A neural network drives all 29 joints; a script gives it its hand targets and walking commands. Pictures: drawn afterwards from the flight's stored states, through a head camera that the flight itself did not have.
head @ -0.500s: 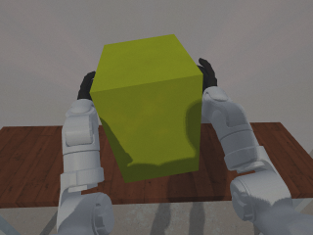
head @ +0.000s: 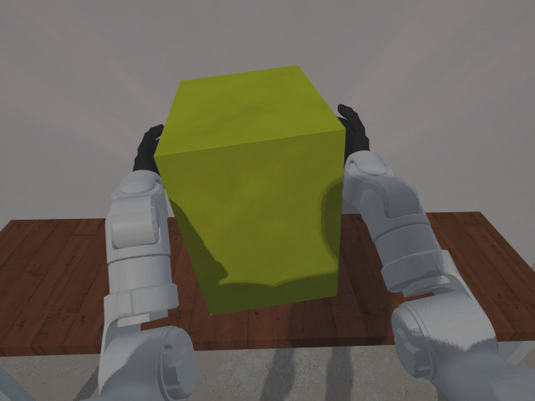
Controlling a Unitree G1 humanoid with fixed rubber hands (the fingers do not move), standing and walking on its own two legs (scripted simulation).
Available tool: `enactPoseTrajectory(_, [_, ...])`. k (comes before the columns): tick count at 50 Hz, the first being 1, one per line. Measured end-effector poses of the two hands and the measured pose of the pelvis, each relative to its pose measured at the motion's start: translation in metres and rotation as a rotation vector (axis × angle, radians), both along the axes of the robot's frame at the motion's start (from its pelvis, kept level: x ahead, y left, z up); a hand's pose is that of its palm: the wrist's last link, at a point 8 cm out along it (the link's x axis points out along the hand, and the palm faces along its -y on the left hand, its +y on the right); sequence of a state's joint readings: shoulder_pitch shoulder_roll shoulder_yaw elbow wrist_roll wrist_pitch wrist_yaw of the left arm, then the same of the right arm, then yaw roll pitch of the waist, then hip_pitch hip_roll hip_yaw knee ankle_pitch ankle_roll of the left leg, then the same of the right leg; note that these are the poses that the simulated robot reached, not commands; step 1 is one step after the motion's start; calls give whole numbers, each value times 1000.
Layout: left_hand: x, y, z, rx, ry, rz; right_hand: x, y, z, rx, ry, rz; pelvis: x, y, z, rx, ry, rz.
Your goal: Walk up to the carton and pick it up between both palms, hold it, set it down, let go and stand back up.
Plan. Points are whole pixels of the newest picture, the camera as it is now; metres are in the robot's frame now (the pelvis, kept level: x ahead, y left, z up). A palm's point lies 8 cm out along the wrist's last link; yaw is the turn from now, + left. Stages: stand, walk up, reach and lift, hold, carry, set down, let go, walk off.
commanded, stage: hold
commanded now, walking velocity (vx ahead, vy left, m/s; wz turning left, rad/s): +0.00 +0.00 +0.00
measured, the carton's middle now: (256, 184) +0.40 +0.00 +0.19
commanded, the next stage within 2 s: none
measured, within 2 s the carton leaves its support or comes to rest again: neither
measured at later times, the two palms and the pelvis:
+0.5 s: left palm (149, 179) +0.36 +0.15 +0.23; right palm (352, 158) +0.36 -0.14 +0.25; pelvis +0.00 +0.00 +0.00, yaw +0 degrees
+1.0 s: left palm (147, 181) +0.36 +0.15 +0.23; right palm (350, 155) +0.36 -0.14 +0.25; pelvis +0.00 +0.00 +0.00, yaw +0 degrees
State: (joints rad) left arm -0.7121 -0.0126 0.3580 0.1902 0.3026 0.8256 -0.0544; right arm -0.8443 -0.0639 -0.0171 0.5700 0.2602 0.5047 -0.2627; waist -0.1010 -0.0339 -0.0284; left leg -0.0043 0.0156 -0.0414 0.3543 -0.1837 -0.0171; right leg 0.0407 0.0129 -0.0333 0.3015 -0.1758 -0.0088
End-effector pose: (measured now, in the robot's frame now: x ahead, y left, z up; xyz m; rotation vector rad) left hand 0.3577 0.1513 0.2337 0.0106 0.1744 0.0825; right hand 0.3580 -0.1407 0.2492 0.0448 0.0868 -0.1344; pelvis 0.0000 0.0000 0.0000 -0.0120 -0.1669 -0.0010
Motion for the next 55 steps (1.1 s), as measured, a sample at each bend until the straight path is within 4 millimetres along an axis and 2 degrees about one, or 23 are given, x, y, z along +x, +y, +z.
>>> enactPoseTrajectory(20, [3,1,-6,10,19,-1,2,1,-5,-1,18,-5,-6,1,0,0,24,-2])
enactPoseTrajectory(28, [3,0,0,6,-6,8,3,0,-1,11,-8,0,-3,1,0,-2,27,1])
enactPoseTrajectory(36, [6,0,-6,-1,19,6,6,1,-3,-14,18,6,1,-1,0,-1,21,2])
enactPoseTrajectory(47, [2,3,-4,-7,-12,15,5,3,3,2,-14,14,4,0,0,-3,18,7])
enactPoseTrajectory(55, [3,3,-8,1,17,8,5,3,-5,8,15,6,4,1,0,-2,13,4])
